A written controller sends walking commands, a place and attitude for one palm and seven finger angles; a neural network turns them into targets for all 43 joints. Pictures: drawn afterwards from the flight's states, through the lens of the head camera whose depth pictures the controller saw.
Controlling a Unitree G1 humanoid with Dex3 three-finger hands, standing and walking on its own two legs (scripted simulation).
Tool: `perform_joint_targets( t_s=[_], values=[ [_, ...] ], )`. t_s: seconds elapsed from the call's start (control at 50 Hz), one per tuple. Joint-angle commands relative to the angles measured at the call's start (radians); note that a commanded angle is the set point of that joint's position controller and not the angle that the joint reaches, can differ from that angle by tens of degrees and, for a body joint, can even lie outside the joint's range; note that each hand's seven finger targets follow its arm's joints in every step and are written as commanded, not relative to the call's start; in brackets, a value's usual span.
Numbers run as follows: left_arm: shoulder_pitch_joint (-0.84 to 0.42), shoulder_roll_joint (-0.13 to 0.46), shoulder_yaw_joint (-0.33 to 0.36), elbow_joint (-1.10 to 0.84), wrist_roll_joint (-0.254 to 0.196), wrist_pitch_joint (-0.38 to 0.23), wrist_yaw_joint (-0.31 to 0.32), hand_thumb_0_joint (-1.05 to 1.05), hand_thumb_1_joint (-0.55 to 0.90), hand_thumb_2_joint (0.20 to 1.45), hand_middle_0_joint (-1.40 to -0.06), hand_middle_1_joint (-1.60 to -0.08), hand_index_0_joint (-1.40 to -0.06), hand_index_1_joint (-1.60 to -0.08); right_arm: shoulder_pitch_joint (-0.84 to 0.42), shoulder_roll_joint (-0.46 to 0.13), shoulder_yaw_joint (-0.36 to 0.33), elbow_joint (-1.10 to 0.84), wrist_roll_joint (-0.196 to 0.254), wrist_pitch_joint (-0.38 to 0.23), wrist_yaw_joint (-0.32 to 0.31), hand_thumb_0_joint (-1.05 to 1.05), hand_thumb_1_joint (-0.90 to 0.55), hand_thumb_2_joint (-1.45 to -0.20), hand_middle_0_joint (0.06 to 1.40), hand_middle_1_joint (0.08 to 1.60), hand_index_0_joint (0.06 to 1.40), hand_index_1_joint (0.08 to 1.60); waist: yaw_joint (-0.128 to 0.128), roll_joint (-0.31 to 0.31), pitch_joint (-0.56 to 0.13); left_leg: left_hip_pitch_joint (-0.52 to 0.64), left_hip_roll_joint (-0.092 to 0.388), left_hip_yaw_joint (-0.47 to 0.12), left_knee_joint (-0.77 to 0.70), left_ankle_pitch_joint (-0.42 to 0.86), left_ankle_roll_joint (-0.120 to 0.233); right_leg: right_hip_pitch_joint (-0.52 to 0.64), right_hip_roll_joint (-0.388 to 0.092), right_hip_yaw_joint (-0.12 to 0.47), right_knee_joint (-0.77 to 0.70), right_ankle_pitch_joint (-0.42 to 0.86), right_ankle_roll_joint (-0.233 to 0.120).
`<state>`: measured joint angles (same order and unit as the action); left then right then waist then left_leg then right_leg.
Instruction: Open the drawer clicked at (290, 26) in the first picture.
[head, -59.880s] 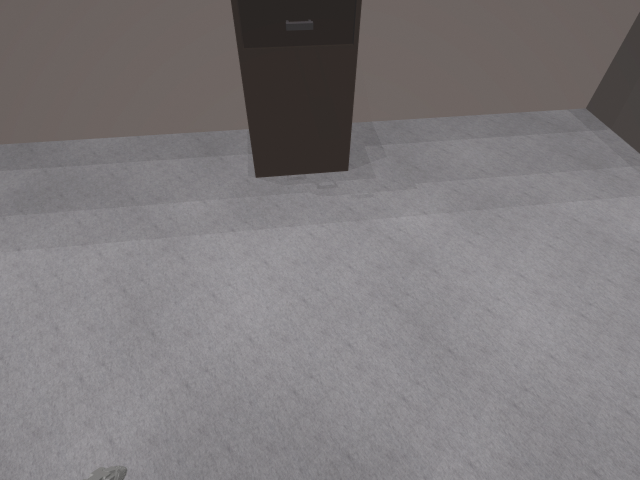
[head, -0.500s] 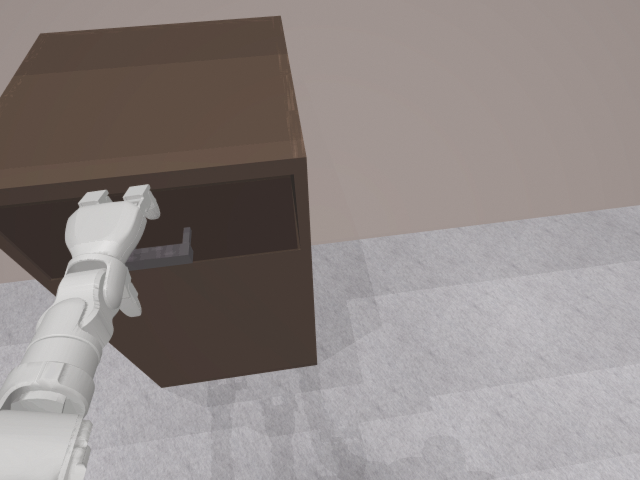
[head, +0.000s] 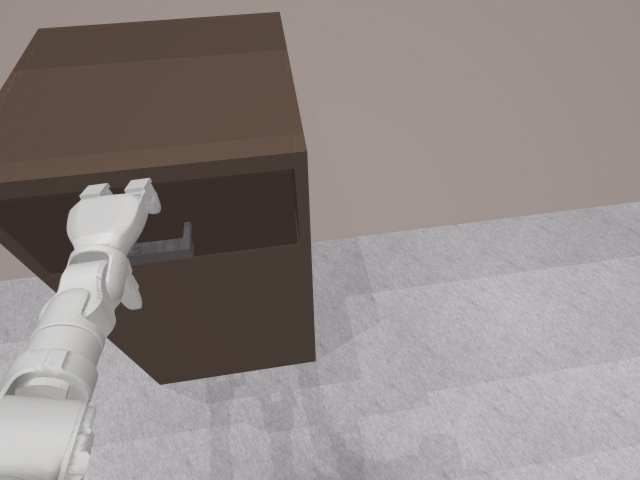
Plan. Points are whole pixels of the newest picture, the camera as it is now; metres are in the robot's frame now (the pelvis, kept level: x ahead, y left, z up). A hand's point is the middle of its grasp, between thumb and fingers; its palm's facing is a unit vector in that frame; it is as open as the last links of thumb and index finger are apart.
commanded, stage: re-aim the fingers above the handle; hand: left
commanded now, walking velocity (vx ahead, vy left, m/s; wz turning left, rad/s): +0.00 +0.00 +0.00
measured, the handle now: (159, 241) +0.46 +0.27 -0.02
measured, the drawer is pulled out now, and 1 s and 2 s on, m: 0.00 0.00 0.00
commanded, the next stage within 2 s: lower the fingers behind the handle in 1.06 s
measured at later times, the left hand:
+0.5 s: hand (133, 244) +0.41 +0.27 +0.04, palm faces +0.00 -0.03 -1.00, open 13.8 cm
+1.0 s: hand (140, 243) +0.41 +0.26 +0.04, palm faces -0.02 -0.02 -1.00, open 13.8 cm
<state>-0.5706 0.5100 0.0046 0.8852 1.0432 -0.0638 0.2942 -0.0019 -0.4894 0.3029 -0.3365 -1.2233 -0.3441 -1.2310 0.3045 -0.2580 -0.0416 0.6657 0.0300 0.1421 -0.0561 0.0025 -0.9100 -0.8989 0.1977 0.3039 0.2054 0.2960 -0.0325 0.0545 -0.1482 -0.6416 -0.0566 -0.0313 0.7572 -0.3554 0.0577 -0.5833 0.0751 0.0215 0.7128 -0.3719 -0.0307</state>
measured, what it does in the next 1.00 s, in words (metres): stands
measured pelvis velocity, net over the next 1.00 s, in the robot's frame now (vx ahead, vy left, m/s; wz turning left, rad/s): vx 0.01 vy -0.01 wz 0.00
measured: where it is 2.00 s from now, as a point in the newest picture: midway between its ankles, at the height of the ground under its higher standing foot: outside the picture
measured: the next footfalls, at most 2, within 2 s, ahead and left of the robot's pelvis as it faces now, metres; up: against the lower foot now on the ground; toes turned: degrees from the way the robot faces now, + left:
none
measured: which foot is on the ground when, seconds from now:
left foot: down 0.00-1.00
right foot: down 0.00-1.00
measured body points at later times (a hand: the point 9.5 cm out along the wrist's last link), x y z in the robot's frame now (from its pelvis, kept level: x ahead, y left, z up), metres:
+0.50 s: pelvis +0.01 +0.00 +0.00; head +0.05 -0.01 +0.45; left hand +0.41 +0.27 +0.10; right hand +0.09 -0.26 -0.13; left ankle +0.00 +0.08 -0.71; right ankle -0.02 -0.11 -0.71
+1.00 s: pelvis +0.01 -0.01 +0.00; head +0.06 -0.02 +0.45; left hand +0.41 +0.26 +0.10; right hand +0.11 -0.27 -0.13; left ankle +0.00 +0.08 -0.71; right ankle -0.02 -0.11 -0.71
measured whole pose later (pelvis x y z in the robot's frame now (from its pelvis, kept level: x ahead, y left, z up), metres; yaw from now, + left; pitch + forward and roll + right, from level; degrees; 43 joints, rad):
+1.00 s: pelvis +0.01 -0.01 +0.00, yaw +0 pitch +13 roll -1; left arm -0.52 0.47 -0.02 0.80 1.04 -0.01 0.28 0.00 -0.49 0.30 -0.32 -1.20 -0.32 -1.20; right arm 0.27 -0.26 -0.04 0.66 0.03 0.14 -0.06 0.00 -0.91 -0.90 0.20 0.30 0.21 0.30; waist -0.02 0.06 -0.14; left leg -0.58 -0.06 -0.03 0.72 -0.36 0.05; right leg -0.53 0.07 0.02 0.69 -0.38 -0.04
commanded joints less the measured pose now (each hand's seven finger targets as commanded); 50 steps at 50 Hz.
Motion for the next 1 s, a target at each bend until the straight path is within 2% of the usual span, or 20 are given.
perform_joint_targets(
  t_s=[0.0,0.02,0.04,0.08,0.12,0.14,0.18,0.36,0.4,0.46,0.52,0.58,0.6,0.62,0.68,0.72,0.78,0.88,0.96,0.98],
  values=[
    [-0.37,0.253,0.076,-0.189,-0.012,0.005,0.036,0.0,-0.5,0.3,-0.3,-1.2,-0.3,-1.2,0.042,-0.145,-0.056,-0.092,-0.002,-0.032,-0.006,0.0,-0.9,-0.9,0.2,0.3,0.2,0.3,-0.015,0.0,-0.305,0.254,0.026,0.002,-0.077,0.347,-0.005,0.093,-0.005,-0.019,-0.084,0.282,-0.022],
    [-0.39,0.278,0.088,-0.221,-0.006,-0.002,0.038,0.0,-0.5,0.3,-0.3,-1.2,-0.3,-1.2,0.039,-0.144,-0.054,-0.095,0.001,-0.03,-0.006,0.0,-0.9,-0.9,0.2,0.3,0.2,0.3,-0.007,0.011,-0.333,0.26,0.025,0.001,-0.077,0.357,-0.007,0.1,-0.006,-0.013,-0.079,0.292,-0.019],
    [-0.348,0.264,0.087,-0.205,-0.009,0.003,0.04,0.0,-0.5,0.3,-0.3,-1.2,-0.3,-1.2,0.038,-0.143,-0.056,-0.098,-0.002,-0.031,-0.005,0.0,-0.9,-0.9,0.2,0.3,0.2,0.3,-0.001,0.026,-0.313,0.262,0.024,0.002,-0.076,0.358,-0.008,0.096,-0.004,-0.018,-0.078,0.284,-0.023],
    [-0.35,0.233,0.063,-0.219,-0.006,0.007,0.044,0.0,-0.5,0.3,-0.3,-1.2,-0.3,-1.2,0.033,-0.14,-0.056,-0.099,-0.001,-0.032,-0.002,0.0,-0.9,-0.9,0.2,0.3,0.2,0.3,-0.005,0.03,-0.304,0.272,0.026,-0.001,-0.078,0.368,-0.01,0.083,-0.003,-0.023,-0.079,0.28,-0.023],
    [-0.387,0.256,0.075,-0.231,0.001,0.007,0.049,0.0,-0.5,0.3,-0.3,-1.2,-0.3,-1.2,0.029,-0.143,-0.055,-0.098,0.001,-0.03,-0.003,0.0,-0.9,-0.9,0.2,0.3,0.2,0.3,-0.01,0.008,-0.309,0.268,0.028,-0.009,-0.084,0.351,-0.011,0.081,-0.003,-0.021,-0.079,0.265,-0.02],
    [-0.39,0.229,0.056,-0.227,-0.003,0.013,0.052,0.0,-0.5,0.3,-0.3,-1.2,-0.3,-1.2,0.031,-0.143,-0.057,-0.095,-0.001,-0.034,-0.002,0.0,-0.9,-0.9,0.2,0.3,0.2,0.3,-0.018,0.016,-0.289,0.279,0.032,-0.012,-0.084,0.345,-0.012,0.061,-0.003,-0.027,-0.08,0.249,-0.023],
    [-0.383,0.238,0.07,-0.255,-0.001,0.016,0.059,0.0,-0.5,0.3,-0.3,-1.2,-0.3,-1.2,0.031,-0.142,-0.061,-0.094,-0.003,-0.038,0.001,0.0,-0.9,-0.9,0.2,0.3,0.2,0.3,-0.005,0.05,-0.325,0.319,0.034,-0.015,-0.083,0.37,-0.017,0.056,-0.001,-0.028,-0.078,0.246,-0.025],
    [-0.377,0.201,0.04,-0.27,-0.007,0.048,0.046,0.0,-0.5,0.3,-0.3,-1.2,-0.3,-1.2,0.019,-0.14,-0.056,-0.093,-0.002,-0.034,0.005,0.0,-0.9,-0.9,0.2,0.3,0.2,0.3,-0.007,0.015,-0.315,0.324,0.034,-0.016,-0.089,0.415,-0.02,0.082,-0.003,-0.03,-0.083,0.289,-0.023],
    [-0.335,0.247,0.086,-0.25,-0.011,0.053,0.04,0.0,-0.5,0.3,-0.3,-1.2,-0.3,-1.2,0.015,-0.146,-0.055,-0.095,-0.003,-0.032,0.002,0.0,-0.9,-0.9,0.2,0.3,0.2,0.3,0.002,-0.015,-0.304,0.295,0.032,-0.01,-0.093,0.4,-0.015,0.119,-0.005,-0.024,-0.089,0.295,-0.025],
    [-0.347,0.227,0.061,-0.283,-0.003,0.048,0.034,0.0,-0.5,0.3,-0.3,-1.2,-0.3,-1.2,0.007,-0.14,-0.053,-0.1,-0.001,-0.032,0.001,0.0,-0.9,-0.9,0.2,0.3,0.2,0.3,0.007,0.022,-0.316,0.313,0.03,-0.006,-0.094,0.419,-0.015,0.114,-0.007,-0.022,-0.085,0.314,-0.025],
    [-0.316,0.223,0.065,-0.263,-0.006,0.053,0.027,0.0,-0.5,0.3,-0.3,-1.2,-0.3,-1.2,0.004,-0.137,-0.052,-0.102,0.001,-0.028,0.0,0.0,-0.9,-0.9,0.2,0.3,0.2,0.3,0.007,-0.011,-0.302,0.299,0.028,-0.004,-0.094,0.412,-0.013,0.127,-0.007,-0.019,-0.089,0.317,-0.022],
    [-0.353,0.188,0.028,-0.289,-0.007,0.048,0.025,0.0,-0.5,0.3,-0.3,-1.2,-0.3,-1.2,0.003,-0.138,-0.055,-0.104,0.0,-0.033,-0.001,0.0,-0.9,-0.9,0.2,0.3,0.2,0.3,-0.007,0.008,-0.286,0.307,0.029,-0.004,-0.094,0.398,-0.012,0.108,-0.009,-0.021,-0.091,0.306,-0.024],
    [-0.345,0.186,0.032,-0.302,-0.01,0.047,0.023,0.0,-0.5,0.3,-0.3,-1.2,-0.3,-1.2,0.003,-0.138,-0.057,-0.106,-0.001,-0.035,0.0,0.0,-0.9,-0.9,0.2,0.3,0.2,0.3,-0.005,0.008,-0.301,0.321,0.031,-0.007,-0.093,0.417,-0.013,0.113,-0.008,-0.021,-0.091,0.31,-0.025],
    [-0.338,0.226,0.066,-0.311,-0.007,0.043,0.026,0.0,-0.5,0.3,-0.3,-1.2,-0.3,-1.2,0.005,-0.138,-0.057,-0.104,-0.001,-0.034,0.0,0.0,-0.9,-0.9,0.2,0.3,0.2,0.3,0.01,0.011,-0.337,0.329,0.029,-0.004,-0.092,0.427,-0.013,0.131,-0.009,-0.016,-0.087,0.327,-0.023],
    [-0.32,0.186,0.041,-0.315,-0.013,0.046,0.027,0.0,-0.5,0.3,-0.3,-1.2,-0.3,-1.2,0.001,-0.135,-0.059,-0.106,-0.002,-0.034,0.002,0.0,-0.9,-0.9,0.2,0.3,0.2,0.3,0.002,0.003,-0.306,0.316,0.028,-0.001,-0.086,0.438,-0.013,0.127,-0.008,-0.021,-0.086,0.341,-0.023],
    [-0.299,0.216,0.067,-0.325,-0.005,0.049,0.03,0.0,-0.5,0.3,-0.3,-1.2,-0.3,-1.2,-0.004,-0.135,-0.056,-0.106,-0.001,-0.031,0.002,0.0,-0.9,-0.9,0.2,0.3,0.2,0.3,0.018,0.011,-0.347,0.328,0.027,-0.004,-0.086,0.471,-0.017,0.145,-0.009,-0.016,-0.078,0.361,-0.023],
    [-0.311,0.19,0.045,-0.297,-0.008,0.067,0.033,0.0,-0.5,0.3,-0.3,-1.2,-0.3,-1.2,-0.008,-0.137,-0.056,-0.102,-0.001,-0.031,0.002,0.0,-0.9,-0.9,0.2,0.3,0.2,0.3,0.002,-0.014,-0.283,0.297,0.026,0.004,-0.092,0.413,-0.012,0.13,-0.01,-0.021,-0.089,0.334,-0.023],
    [-0.352,0.224,0.057,-0.268,-0.001,0.069,0.028,0.0,-0.5,0.3,-0.3,-1.2,-0.3,-1.2,-0.011,-0.136,-0.052,-0.101,0.002,-0.031,-0.012,0.0,-0.9,-0.9,0.2,0.3,0.2,0.3,-0.002,-0.027,-0.284,0.271,0.018,0.014,-0.099,0.353,-0.004,0.153,-0.016,-0.008,-0.099,0.324,-0.02],
    [-0.346,0.24,0.07,-0.278,-0.002,0.05,0.022,0.0,-0.5,0.3,-0.3,-1.2,-0.3,-1.2,-0.006,-0.133,-0.051,-0.101,0.001,-0.033,-0.014,0.0,-0.9,-0.9,0.2,0.3,0.2,0.3,0.006,-0.015,-0.325,0.279,0.013,0.017,-0.09,0.388,-0.003,0.176,-0.016,0.0,-0.095,0.37,-0.018],
    [-0.346,0.211,0.046,-0.264,-0.007,0.05,0.019,0.0,-0.5,0.3,-0.3,-1.2,-0.3,-1.2,-0.004,-0.134,-0.052,-0.102,0.001,-0.034,-0.014,0.0,-0.9,-0.9,0.2,0.3,0.2,0.3,-0.006,-0.018,-0.297,0.265,0.013,0.022,-0.086,0.379,-0.002,0.171,-0.018,-0.002,-0.096,0.373,-0.018]
  ],
)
